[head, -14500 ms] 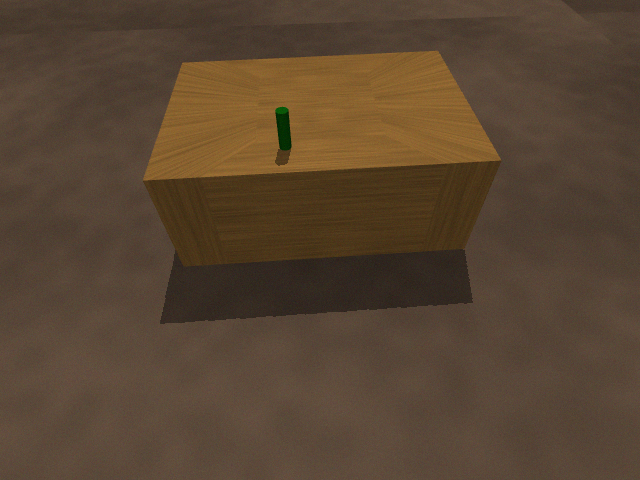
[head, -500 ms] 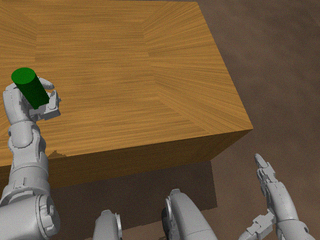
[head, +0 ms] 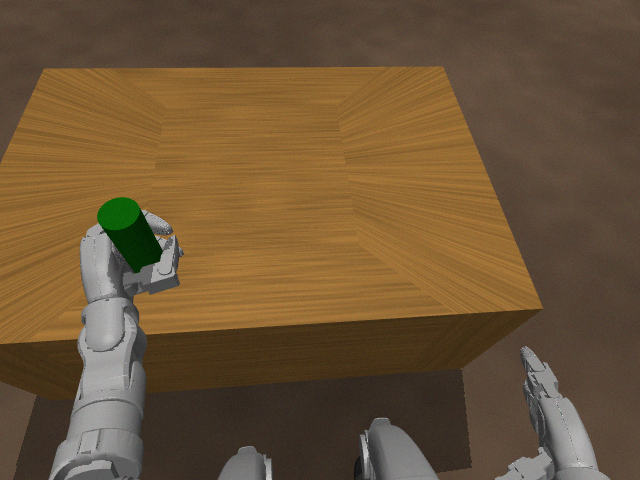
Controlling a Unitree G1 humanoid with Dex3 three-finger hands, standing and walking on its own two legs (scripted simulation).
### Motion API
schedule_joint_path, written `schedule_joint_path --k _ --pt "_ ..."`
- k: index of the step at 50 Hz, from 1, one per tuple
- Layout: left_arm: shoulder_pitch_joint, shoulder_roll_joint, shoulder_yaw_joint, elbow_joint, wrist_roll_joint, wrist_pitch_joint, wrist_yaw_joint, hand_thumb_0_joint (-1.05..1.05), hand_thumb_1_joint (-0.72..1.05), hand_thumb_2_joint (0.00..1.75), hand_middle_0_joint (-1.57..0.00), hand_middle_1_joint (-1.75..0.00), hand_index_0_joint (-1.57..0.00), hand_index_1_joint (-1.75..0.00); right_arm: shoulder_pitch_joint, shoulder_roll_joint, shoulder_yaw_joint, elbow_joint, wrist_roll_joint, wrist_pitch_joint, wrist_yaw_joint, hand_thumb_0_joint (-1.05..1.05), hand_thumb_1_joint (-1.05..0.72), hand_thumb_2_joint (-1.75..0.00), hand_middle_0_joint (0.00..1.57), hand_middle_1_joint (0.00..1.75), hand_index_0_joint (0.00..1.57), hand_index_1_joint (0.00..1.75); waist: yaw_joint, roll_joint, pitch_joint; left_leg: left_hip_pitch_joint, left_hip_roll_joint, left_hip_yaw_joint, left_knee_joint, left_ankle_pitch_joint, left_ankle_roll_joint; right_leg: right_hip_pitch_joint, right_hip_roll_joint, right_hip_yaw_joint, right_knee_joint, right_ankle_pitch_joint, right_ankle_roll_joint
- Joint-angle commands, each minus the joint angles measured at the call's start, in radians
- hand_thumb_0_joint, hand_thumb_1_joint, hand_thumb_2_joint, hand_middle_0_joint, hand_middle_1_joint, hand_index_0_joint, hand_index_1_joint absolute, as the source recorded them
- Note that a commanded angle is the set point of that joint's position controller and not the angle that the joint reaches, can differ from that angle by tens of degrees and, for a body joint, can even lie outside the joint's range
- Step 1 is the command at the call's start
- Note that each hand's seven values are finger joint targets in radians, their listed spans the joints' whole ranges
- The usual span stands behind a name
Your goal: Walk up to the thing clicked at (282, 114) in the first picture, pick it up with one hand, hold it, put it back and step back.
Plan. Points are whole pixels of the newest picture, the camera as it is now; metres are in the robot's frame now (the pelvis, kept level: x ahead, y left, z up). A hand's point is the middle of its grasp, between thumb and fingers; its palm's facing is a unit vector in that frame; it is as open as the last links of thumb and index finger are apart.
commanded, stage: lift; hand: left
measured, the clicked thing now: (139, 247) +0.39 +0.20 +0.06
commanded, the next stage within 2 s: hold in 0.52 s
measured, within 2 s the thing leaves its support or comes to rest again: neither
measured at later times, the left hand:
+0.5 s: hand (152, 257) +0.37 +0.18 +0.06, palm faces +0.19 -0.98 -0.01, open 5.1 cm
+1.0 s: hand (152, 258) +0.36 +0.17 +0.08, palm faces +0.20 -0.98 -0.01, open 5.1 cm
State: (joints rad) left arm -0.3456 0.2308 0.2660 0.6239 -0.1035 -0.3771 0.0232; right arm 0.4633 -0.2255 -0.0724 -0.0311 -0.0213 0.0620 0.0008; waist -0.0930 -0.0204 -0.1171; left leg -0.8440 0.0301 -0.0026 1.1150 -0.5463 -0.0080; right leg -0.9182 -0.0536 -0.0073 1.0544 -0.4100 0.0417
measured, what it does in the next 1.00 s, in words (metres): stands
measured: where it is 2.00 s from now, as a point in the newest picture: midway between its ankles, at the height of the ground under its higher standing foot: outside the picture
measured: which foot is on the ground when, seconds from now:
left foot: down 0.00-1.00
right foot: down 0.00-1.00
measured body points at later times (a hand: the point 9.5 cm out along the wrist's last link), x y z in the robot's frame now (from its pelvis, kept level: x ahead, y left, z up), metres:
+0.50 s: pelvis +0.01 +0.00 +0.02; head +0.08 +0.01 +0.46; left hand +0.36 +0.23 +0.07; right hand +0.17 -0.26 +0.00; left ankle +0.00 +0.12 -0.66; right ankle +0.05 -0.15 -0.66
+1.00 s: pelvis +0.02 +0.00 +0.03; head +0.07 +0.00 +0.47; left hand +0.34 +0.22 +0.09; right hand +0.17 -0.26 -0.01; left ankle +0.00 +0.12 -0.66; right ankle +0.05 -0.15 -0.66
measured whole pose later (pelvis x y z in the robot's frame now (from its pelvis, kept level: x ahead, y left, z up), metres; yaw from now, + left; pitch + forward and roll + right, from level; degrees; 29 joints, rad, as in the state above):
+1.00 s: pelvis +0.02 +0.00 +0.03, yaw +0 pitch +11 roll +0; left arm -0.10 0.16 0.18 0.32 -0.13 -0.27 0.05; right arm 0.43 -0.21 -0.09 0.12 0.00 0.08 -0.03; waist -0.04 -0.01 -0.10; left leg -0.62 0.02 0.01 0.95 -0.51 -0.01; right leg -0.71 -0.06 0.00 0.92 -0.40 0.04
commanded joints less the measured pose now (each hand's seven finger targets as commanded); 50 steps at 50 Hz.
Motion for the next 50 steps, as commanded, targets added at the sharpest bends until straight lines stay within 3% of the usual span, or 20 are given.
schedule_joint_path --k 1,11,15,16,18,19,22,24,27,28,31,33,36,38,40,42,44,45,48,50 --pt "-0.293 0.157 0.019 -0.313 -0.017 -0.074 0.001 0.0 0.57 1.32 -1.36 -1.45 -1.4 -1.43 0.023 -0.134 -0.093 -0.174 0.004 -0.053 -0.025 0.0 0.56 -0.04 0.05 0.05 0.05 0.05 0.01 0.039 -0.369 0.152 -0.039 0.013 -0.208 0.245 0.002 0.318 0.038 -0.013 -0.146 0.196 -0.04" --pt "-0.232 0.138 0.003 -0.416 -0.027 -0.046 0.007 0.0 0.6 1.32 -1.38 -1.46 -1.41 -1.44 0.005 -0.128 -0.089 -0.161 0.016 -0.048 -0.036 0.0 0.56 -0.04 0.05 0.05 0.05 0.05 0.026 0.036 -0.338 0.212 -0.037 0.013 -0.247 0.318 -0.003 0.361 0.038 -0.014 -0.171 0.256 -0.043" --pt "-0.138 0.097 -0.015 -0.363 -0.031 -0.027 0.005 0.0 0.58 1.31 -1.37 -1.45 -1.41 -1.43 0.015 -0.141 -0.111 -0.09 0.015 -0.044 -0.039 0.0 0.56 -0.04 0.05 0.05 0.05 0.05 0.031 0.034 -0.286 0.21 -0.036 0.019 -0.258 0.321 -0.005 0.35 0.038 -0.015 -0.181 0.253 -0.043" --pt "-0.177 0.092 -0.028 -0.444 -0.033 -0.033 0.004 0.0 0.58 1.31 -1.38 -1.46 -1.42 -1.44 0.029 -0.097 -0.077 -0.08 0.016 -0.044 -0.032 0.0 0.56 -0.04 0.05 0.05 0.05 0.05 0.032 0.054 -0.297 0.214 -0.037 0.018 -0.26 0.32 -0.005 0.358 0.038 -0.015 -0.181 0.255 -0.044" --pt "-0.146 0.119 0.0 -0.411 -0.033 -0.024 0.009 0.0 0.58 1.32 -1.4 -1.47 -1.44 -1.45 -0.014 -0.15 -0.117 -0.135 0.02 -0.048 -0.038 0.0 0.55 -0.04 0.05 0.05 0.05 0.05 0.037 0.033 -0.323 0.236 -0.032 0.013 -0.266 0.359 -0.009 0.382 0.038 -0.019 -0.18 0.279 -0.046" --pt "-0.152 0.096 -0.031 -0.44 -0.029 -0.025 0.007 0.0 0.58 1.3 -1.38 -1.46 -1.43 -1.43 0.024 -0.103 -0.083 -0.079 0.02 -0.041 -0.034 0.0 0.55 -0.04 0.05 0.05 0.05 0.05 0.039 0.055 -0.3 0.23 -0.035 0.015 -0.27 0.348 -0.009 0.377 0.037 -0.016 -0.181 0.271 -0.047" --pt "-0.112 0.095 -0.015 -0.428 -0.035 -0.016 0.007 0.0 0.6 1.31 -1.39 -1.46 -1.43 -1.43 -0.014 -0.159 -0.13 -0.086 0.018 -0.043 -0.04 0.0 0.56 -0.04 0.05 0.05 0.05 0.05 0.039 0.037 -0.293 0.239 -0.032 0.014 -0.279 0.351 -0.009 0.374 0.039 -0.018 -0.191 0.271 -0.044" --pt "-0.157 0.085 -0.033 -0.496 -0.037 -0.018 0.008 0.0 0.58 1.32 -1.39 -1.47 -1.43 -1.44 -0.009 -0.115 -0.087 -0.12 0.023 -0.047 -0.036 0.0 0.55 -0.04 0.05 0.05 0.05 0.05 0.035 0.029 -0.322 0.264 -0.031 0.012 -0.284 0.345 -0.007 0.394 0.04 -0.018 -0.196 0.267 -0.045" --pt "-0.08 0.099 -0.016 -0.446 -0.037 -0.007 0.011 0.0 0.59 1.32 -1.4 -1.47 -1.43 -1.45 -0.015 -0.154 -0.125 -0.063 0.024 -0.042 -0.041 0.0 0.55 -0.04 0.05 0.05 0.05 0.05 0.053 0.036 -0.271 0.249 -0.03 0.007 -0.295 0.368 -0.013 0.385 0.04 -0.023 -0.197 0.274 -0.046" --pt "-0.099 0.073 -0.041 -0.485 -0.034 -0.011 0.009 0.0 0.59 1.3 -1.4 -1.46 -1.44 -1.44 0.005 -0.102 -0.081 -0.058 0.022 -0.042 -0.034 0.0 0.55 -0.04 0.05 0.05 0.05 0.05 0.049 0.041 -0.271 0.254 -0.03 0.011 -0.294 0.37 -0.012 0.382 0.041 -0.023 -0.198 0.277 -0.046" --pt "-0.076 0.091 -0.022 -0.485 -0.038 -0.008 0.013 0.0 0.61 1.31 -1.41 -1.47 -1.45 -1.44 -0.031 -0.167 -0.14 -0.094 0.024 -0.045 -0.041 0.0 0.55 -0.04 0.05 0.05 0.05 0.05 0.043 0.036 -0.304 0.275 -0.029 0.011 -0.3 0.385 -0.016 0.407 0.04 -0.023 -0.2 0.291 -0.047" --pt "-0.087 0.073 -0.048 -0.515 -0.037 -0.008 0.004 0.0 0.59 1.31 -1.44 -1.49 -1.47 -1.48 -0.015 -0.112 -0.085 -0.069 0.024 -0.043 -0.032 0.0 0.55 -0.05 0.05 0.05 0.05 0.05 0.051 0.046 -0.286 0.273 -0.03 0.01 -0.302 0.387 -0.017 0.402 0.04 -0.024 -0.202 0.289 -0.047" --pt "-0.065 0.079 -0.026 -0.51 -0.045 0.0 0.016 0.0 0.58 1.32 -1.45 -1.51 -1.48 -1.49 -0.032 -0.148 -0.122 -0.058 0.024 -0.043 -0.039 0.0 0.55 -0.05 0.05 0.05 0.05 0.05 0.055 0.045 -0.273 0.276 -0.028 0.007 -0.311 0.398 -0.019 0.406 0.04 -0.027 -0.205 0.293 -0.049" --pt "-0.045 0.048 -0.054 -0.53 -0.042 0.002 0.015 0.0 0.58 1.32 -1.44 -1.5 -1.47 -1.49 -0.001 -0.095 -0.08 -0.016 0.023 -0.042 -0.03 0.0 0.54 -0.05 0.05 0.05 0.05 0.05 0.059 0.052 -0.271 0.273 -0.029 0.009 -0.309 0.389 -0.017 0.405 0.039 -0.026 -0.204 0.286 -0.049" --pt "-0.035 0.065 -0.042 -0.532 -0.041 0.007 0.019 0.0 0.56 1.33 -1.45 -1.52 -1.48 -1.5 -0.025 -0.138 -0.12 -0.062 0.025 -0.042 -0.039 0.0 0.54 -0.05 0.05 0.05 0.05 0.05 0.046 0.019 -0.305 0.29 -0.03 0.014 -0.306 0.408 -0.014 0.432 0.039 -0.024 -0.211 0.312 -0.046" --pt "-0.062 0.053 -0.061 -0.552 -0.039 0.009 0.019 0.0 0.59 1.34 -1.45 -1.52 -1.48 -1.51 -0.023 -0.1 -0.082 -0.016 0.024 -0.04 -0.034 0.0 0.55 -0.05 0.05 0.05 0.05 0.05 0.061 0.049 -0.266 0.277 -0.033 0.016 -0.311 0.388 -0.013 0.426 0.036 -0.022 -0.215 0.296 -0.046" --pt "-0.027 0.077 -0.028 -0.542 -0.041 0.016 0.026 0.0 0.58 1.35 -1.46 -1.54 -1.49 -1.52 -0.056 -0.153 -0.123 -0.058 0.026 -0.044 -0.041 0.0 0.55 -0.05 0.05 0.05 0.05 0.05 0.063 0.022 -0.279 0.284 -0.031 0.014 -0.314 0.407 -0.013 0.439 0.037 -0.023 -0.219 0.312 -0.045" --pt "-0.047 0.054 -0.06 -0.569 -0.036 0.015 0.023 0.0 0.57 1.34 -1.46 -1.53 -1.49 -1.51 -0.023 -0.113 -0.097 -0.028 0.023 -0.039 -0.04 0.0 0.54 -0.05 0.05 0.05 0.05 0.05 0.051 0.032 -0.293 0.291 -0.033 0.021 -0.31 0.401 -0.01 0.445 0.034 -0.018 -0.22 0.319 -0.044" --pt "-0.01 0.059 -0.04 -0.544 -0.041 0.028 0.026 0.0 0.59 1.35 -1.45 -1.53 -1.48 -1.51 -0.035 -0.135 -0.113 -0.037 0.026 -0.043 -0.047 0.0 0.55 -0.05 0.05 0.05 0.05 0.05 0.053 -0.005 -0.254 0.286 -0.038 0.023 -0.321 0.357 -0.002 0.452 0.033 -0.019 -0.244 0.289 -0.037" --pt "-0.023 0.047 -0.057 -0.59 -0.04 0.025 0.027 0.0 0.58 1.34 -1.45 -1.53 -1.48 -1.51 -0.032 -0.095 -0.083 -0.007 0.027 -0.041 -0.042 0.0 0.55 -0.05 0.05 0.05 0.05 0.05 0.067 0.036 -0.252 0.293 -0.035 0.02 -0.334 0.359 -0.01 0.438 0.036 -0.023 -0.24 0.275 -0.042"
